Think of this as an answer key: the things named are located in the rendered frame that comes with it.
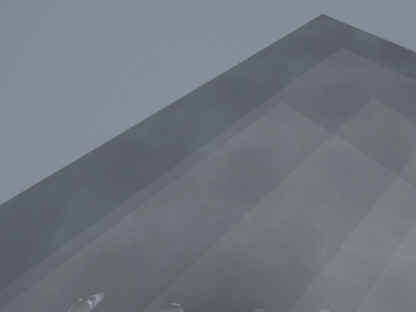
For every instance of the left robot hand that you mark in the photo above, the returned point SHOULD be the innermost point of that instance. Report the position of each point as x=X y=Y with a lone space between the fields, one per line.
x=87 y=302

